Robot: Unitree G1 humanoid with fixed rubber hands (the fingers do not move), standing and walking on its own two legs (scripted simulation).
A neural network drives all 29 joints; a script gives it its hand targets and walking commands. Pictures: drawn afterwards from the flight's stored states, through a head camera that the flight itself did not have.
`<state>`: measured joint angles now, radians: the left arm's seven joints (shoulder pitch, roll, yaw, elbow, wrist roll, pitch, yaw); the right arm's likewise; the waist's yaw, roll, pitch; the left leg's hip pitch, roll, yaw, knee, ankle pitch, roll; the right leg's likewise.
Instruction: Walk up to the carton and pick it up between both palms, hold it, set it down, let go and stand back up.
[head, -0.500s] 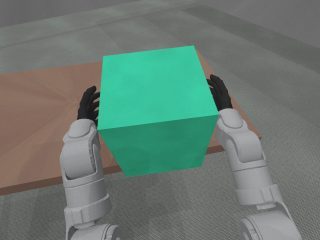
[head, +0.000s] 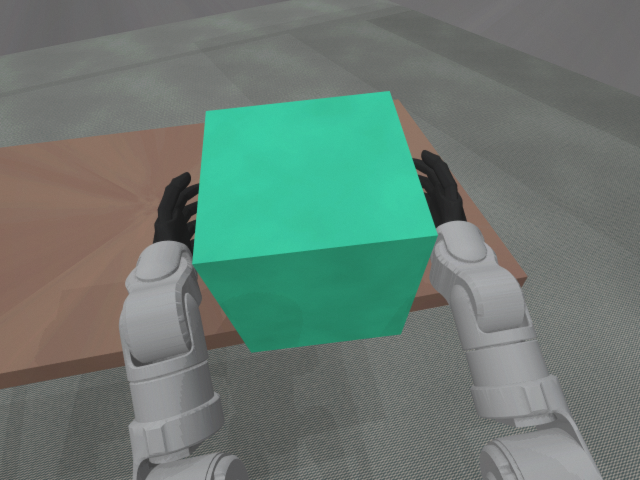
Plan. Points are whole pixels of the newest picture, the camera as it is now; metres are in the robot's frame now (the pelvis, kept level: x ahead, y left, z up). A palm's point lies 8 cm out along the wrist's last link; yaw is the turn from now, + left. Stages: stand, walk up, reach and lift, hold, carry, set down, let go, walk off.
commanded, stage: hold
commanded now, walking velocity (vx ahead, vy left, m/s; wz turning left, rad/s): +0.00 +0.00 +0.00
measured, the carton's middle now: (313, 234) +0.38 +0.00 +0.13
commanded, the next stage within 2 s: none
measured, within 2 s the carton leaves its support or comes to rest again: neither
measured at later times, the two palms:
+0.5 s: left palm (183, 246) +0.34 +0.15 +0.17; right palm (446, 225) +0.35 -0.15 +0.16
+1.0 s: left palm (178, 242) +0.34 +0.15 +0.18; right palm (445, 219) +0.35 -0.15 +0.17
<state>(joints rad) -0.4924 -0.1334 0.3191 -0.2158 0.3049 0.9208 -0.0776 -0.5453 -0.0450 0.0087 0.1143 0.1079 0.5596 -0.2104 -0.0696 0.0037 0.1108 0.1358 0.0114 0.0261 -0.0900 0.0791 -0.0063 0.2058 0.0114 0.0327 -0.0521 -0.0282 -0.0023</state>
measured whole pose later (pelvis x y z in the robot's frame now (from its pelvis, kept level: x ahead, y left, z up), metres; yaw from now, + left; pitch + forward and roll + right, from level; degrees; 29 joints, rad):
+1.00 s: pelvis -0.01 +0.00 +0.00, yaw +0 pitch -7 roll +0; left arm -0.55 -0.13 0.32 -0.14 0.33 0.91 -0.08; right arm -0.59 -0.04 -0.04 0.18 0.06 0.54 -0.17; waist -0.07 0.02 0.11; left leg 0.12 0.01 0.02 -0.09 0.09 0.00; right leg 0.18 0.01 0.03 -0.03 -0.03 0.00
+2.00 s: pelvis +0.00 +0.00 +0.00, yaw +0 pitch -7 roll +0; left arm -0.46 -0.13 0.30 -0.25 0.31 0.95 -0.07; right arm -0.53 -0.04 0.01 0.11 0.10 0.56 -0.20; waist -0.07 0.00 0.13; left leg 0.14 0.01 0.03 -0.09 0.08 0.00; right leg 0.20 0.01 0.03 -0.05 -0.03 0.00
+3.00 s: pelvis -0.01 +0.00 +0.00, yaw -1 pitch -7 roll +0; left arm -0.55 -0.14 0.35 -0.10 0.34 0.90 -0.09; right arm -0.60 -0.03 -0.04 0.23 0.04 0.54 -0.16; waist -0.07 0.01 0.11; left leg 0.12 0.01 0.04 -0.09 0.09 0.00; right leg 0.17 0.01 0.04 -0.01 -0.04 0.00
